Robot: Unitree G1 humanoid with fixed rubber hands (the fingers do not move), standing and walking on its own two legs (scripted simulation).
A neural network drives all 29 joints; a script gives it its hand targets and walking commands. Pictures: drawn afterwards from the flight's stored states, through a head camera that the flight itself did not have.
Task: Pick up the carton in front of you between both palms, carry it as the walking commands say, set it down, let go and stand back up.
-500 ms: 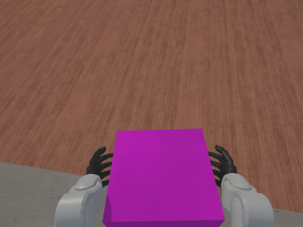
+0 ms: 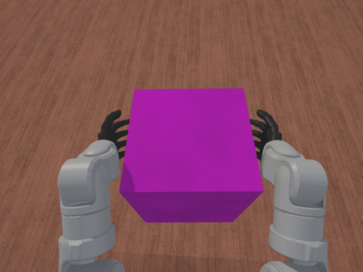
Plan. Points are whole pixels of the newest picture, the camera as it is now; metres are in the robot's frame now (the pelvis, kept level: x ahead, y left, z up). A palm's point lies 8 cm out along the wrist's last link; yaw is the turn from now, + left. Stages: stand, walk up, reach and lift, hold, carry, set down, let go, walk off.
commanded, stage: carry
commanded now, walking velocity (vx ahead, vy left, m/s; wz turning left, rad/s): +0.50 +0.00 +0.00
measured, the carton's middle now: (188, 163) +0.35 -0.01 +0.06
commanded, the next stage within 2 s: none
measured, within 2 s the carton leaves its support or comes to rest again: neither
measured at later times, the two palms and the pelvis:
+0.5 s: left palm (126, 54) +0.66 +0.14 +0.14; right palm (229, 50) +0.69 -0.15 +0.13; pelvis +0.32 -0.04 +0.03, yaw +2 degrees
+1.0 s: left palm out of the picture +0.99 +0.12 +0.23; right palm out of the picture +0.97 -0.18 +0.24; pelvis +0.63 +0.01 +0.08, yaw +0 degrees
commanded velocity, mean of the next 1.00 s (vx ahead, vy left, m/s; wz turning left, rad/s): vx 0.50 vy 0.00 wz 0.00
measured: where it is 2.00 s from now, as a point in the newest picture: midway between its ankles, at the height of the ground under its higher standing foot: (173, 110)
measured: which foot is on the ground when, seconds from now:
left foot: down 0.00-0.32, up 0.34-0.66, down 0.68-1.00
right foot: up 0.00-0.26, down 0.28-0.70, up 0.72-1.00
